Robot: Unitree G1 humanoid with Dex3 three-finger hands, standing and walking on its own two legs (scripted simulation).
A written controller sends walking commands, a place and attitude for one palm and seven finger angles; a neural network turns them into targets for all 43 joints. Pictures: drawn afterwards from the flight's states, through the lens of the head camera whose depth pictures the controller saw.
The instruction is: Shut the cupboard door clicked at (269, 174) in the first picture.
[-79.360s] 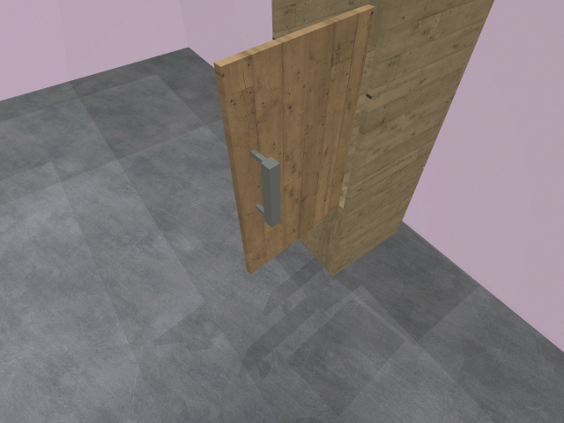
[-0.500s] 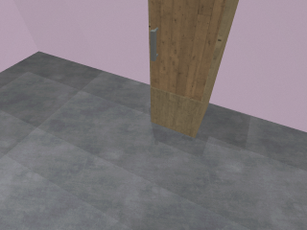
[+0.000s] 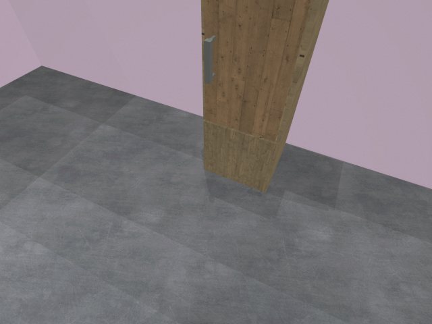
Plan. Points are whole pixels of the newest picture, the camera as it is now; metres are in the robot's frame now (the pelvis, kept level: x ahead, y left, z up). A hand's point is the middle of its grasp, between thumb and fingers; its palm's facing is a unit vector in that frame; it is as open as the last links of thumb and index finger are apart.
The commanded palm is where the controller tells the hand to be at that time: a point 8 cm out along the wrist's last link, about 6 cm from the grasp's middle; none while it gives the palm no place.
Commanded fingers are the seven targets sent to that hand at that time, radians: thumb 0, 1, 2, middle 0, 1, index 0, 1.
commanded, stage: look to check the result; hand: left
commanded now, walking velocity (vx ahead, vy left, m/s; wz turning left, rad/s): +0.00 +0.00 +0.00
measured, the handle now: (210, 60) +1.03 +0.06 -0.02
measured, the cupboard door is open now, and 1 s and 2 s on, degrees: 0 0 0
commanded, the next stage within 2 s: stand and wait in 0.46 s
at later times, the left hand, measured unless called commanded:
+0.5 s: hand out of the picture +0.03 +0.17 -0.17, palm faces +0.01 -0.98 -0.21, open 7.3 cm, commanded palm none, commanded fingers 0.00 0.90 0.90 -0.20 -0.30 -0.20 -0.30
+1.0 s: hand out of the picture +0.07 +0.18 -0.17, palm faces +0.00 -0.97 -0.24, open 7.3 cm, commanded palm none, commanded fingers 0.00 0.90 0.90 -0.20 -0.30 -0.20 -0.30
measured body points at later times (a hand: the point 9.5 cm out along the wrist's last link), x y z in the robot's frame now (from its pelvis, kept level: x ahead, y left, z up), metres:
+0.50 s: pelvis +0.03 -0.01 +0.00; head +0.04 -0.01 +0.45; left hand +0.03 +0.23 -0.16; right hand +0.04 -0.24 -0.16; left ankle +0.06 +0.10 -0.74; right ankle -0.01 -0.13 -0.74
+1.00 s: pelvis +0.05 -0.02 +0.00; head +0.07 -0.02 +0.45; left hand +0.07 +0.23 -0.15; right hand +0.08 -0.27 -0.15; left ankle +0.06 +0.10 -0.74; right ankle -0.01 -0.13 -0.74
